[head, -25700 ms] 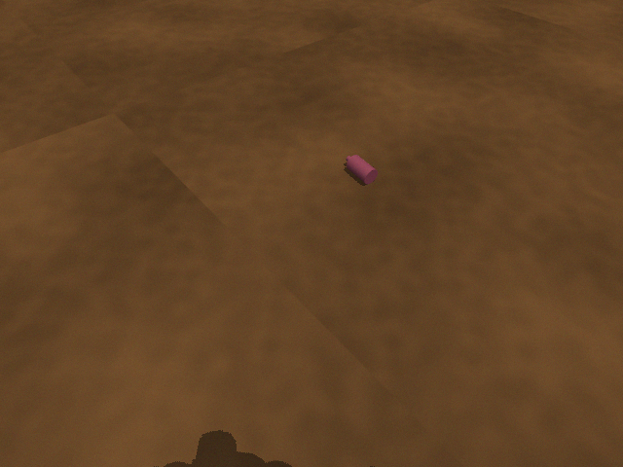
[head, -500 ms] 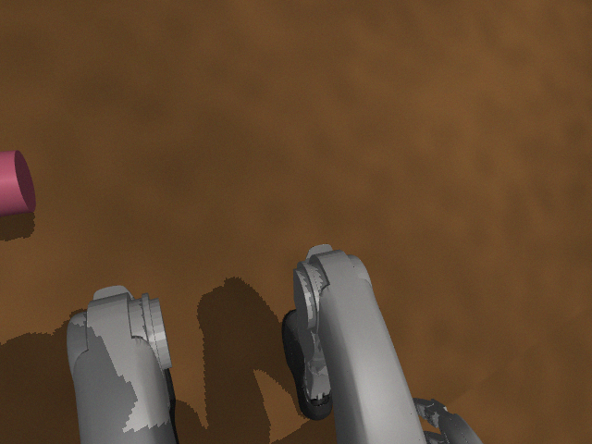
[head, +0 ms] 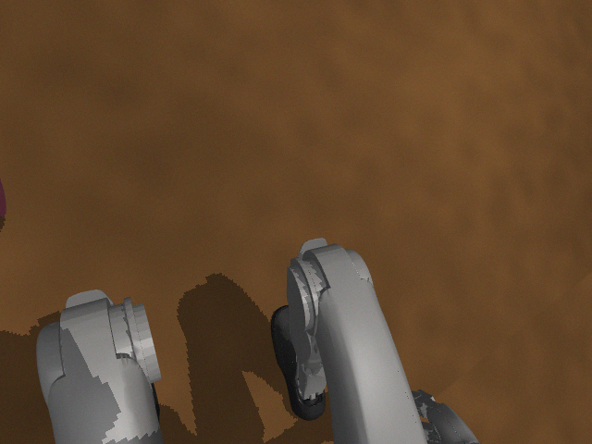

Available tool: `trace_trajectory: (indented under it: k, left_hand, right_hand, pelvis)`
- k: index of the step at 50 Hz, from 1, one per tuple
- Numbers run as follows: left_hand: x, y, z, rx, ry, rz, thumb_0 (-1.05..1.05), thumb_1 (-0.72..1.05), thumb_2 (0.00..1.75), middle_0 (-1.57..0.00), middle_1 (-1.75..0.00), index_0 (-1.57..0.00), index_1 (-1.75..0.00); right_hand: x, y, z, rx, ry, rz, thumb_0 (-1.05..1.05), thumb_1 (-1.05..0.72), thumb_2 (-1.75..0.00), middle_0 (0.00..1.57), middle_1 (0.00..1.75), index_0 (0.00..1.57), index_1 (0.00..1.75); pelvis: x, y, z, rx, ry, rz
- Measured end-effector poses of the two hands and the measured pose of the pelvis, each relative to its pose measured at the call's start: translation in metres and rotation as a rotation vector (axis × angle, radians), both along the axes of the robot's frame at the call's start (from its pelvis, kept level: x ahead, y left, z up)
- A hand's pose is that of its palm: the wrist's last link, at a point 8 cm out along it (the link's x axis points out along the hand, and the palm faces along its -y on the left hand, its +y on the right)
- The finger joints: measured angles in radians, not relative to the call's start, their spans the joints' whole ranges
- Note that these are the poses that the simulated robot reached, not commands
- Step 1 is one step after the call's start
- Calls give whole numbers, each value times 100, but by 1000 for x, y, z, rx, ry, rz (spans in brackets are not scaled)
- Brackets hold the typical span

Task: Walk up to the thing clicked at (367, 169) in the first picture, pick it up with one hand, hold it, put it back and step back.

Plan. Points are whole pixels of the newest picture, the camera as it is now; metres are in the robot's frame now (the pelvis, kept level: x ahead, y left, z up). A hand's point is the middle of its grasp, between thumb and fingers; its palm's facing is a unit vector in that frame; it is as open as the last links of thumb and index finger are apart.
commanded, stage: rest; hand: left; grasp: from above
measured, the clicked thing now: out of the picture +0.45 +0.38 -0.24
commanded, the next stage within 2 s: open in 0.72 s
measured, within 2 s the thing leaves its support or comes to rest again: rests again in 0.62 s
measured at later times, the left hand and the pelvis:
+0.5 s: hand out of the picture +0.45 +0.36 -0.22, palm faces -0.46 -0.14 -0.88, open 10.3 cm; pelvis +0.00 +0.00 -0.01, yaw -2 degrees
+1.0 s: hand out of the picture +0.45 +0.36 -0.22, palm faces -0.46 -0.13 -0.88, open 10.5 cm; pelvis +0.00 +0.01 -0.01, yaw -3 degrees
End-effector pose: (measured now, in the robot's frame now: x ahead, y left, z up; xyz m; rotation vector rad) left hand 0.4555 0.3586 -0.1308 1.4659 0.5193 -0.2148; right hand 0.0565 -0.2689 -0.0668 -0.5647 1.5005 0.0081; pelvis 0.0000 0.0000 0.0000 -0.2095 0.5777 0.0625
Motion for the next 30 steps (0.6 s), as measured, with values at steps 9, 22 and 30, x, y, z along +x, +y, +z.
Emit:
trace_trajectory:
  k: [9,22,30]
  left_hand:
    - [4,2,-17,5,17,21,-1,-5,37,-74,-44,-78,-41]
    - [3,1,-33,-22,17,11,-1,-6,38,-76,-41,-79,-38]
    - [2,4,-36,-24,4,6,-2,-7,38,-78,-41,-81,-38]
  right_hand:
    - [-3,6,-3,6,12,9,0,-90,-89,20,30,20,30]
    - [-1,4,6,-24,22,42,0,-90,-89,20,30,20,30]
    - [4,5,9,-34,2,81,0,-90,-89,20,30,20,30]
  pelvis:
    - [3,2,-5,-9,-5,-8]
    - [4,4,-7,-29,-23,-17]
    - [2,6,-10,-37,-42,-20]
